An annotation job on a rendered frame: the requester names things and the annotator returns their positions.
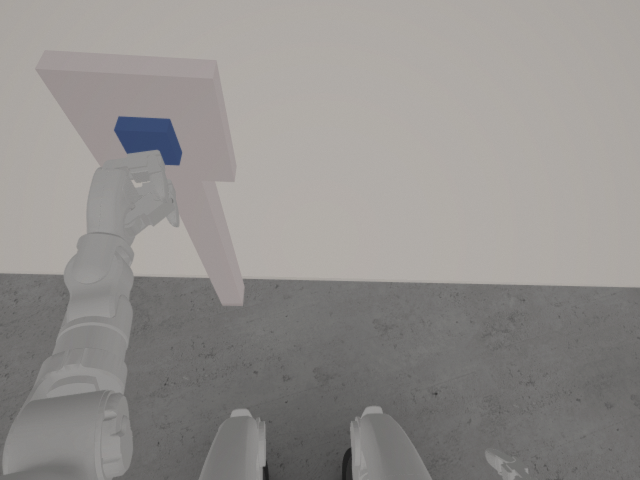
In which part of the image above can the robot right hand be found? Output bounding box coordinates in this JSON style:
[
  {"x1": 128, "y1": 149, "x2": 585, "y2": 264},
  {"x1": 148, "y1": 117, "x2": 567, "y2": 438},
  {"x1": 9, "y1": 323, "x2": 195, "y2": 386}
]
[{"x1": 485, "y1": 448, "x2": 538, "y2": 480}]

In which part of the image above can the robot left upper arm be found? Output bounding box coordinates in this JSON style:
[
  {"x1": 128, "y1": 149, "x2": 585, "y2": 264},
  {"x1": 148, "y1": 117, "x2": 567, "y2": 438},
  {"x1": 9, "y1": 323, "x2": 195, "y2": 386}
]
[{"x1": 0, "y1": 390, "x2": 133, "y2": 480}]

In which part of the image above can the button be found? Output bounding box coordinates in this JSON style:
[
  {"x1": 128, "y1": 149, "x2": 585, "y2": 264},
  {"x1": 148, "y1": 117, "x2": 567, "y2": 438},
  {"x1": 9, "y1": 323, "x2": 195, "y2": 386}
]
[{"x1": 114, "y1": 116, "x2": 182, "y2": 165}]

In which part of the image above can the robot thigh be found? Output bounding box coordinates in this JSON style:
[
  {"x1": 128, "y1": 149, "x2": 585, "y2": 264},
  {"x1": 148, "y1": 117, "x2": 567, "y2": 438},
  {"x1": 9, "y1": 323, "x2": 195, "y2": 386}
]
[
  {"x1": 350, "y1": 413, "x2": 432, "y2": 480},
  {"x1": 199, "y1": 416, "x2": 266, "y2": 480}
]

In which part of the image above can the left robot forearm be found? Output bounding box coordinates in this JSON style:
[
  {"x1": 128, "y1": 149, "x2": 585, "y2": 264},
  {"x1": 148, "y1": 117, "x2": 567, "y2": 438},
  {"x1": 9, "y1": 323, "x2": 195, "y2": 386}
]
[{"x1": 2, "y1": 232, "x2": 134, "y2": 475}]

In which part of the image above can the right robot thigh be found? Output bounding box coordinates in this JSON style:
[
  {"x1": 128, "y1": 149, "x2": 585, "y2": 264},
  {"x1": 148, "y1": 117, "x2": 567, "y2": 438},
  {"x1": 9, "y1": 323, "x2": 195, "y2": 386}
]
[{"x1": 350, "y1": 413, "x2": 432, "y2": 480}]

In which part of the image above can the robot left hand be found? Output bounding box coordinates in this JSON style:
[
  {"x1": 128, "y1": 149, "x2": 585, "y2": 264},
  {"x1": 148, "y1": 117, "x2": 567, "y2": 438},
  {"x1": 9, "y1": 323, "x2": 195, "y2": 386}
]
[{"x1": 86, "y1": 150, "x2": 180, "y2": 246}]

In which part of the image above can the left robot thigh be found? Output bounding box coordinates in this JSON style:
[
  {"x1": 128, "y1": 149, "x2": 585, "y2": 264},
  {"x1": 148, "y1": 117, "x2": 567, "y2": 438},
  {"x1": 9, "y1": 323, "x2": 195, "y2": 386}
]
[{"x1": 199, "y1": 416, "x2": 266, "y2": 480}]

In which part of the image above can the panel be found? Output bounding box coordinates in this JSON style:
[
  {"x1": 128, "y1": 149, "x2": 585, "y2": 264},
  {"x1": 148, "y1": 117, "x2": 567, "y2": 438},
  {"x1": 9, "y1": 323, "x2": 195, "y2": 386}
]
[{"x1": 35, "y1": 50, "x2": 245, "y2": 306}]

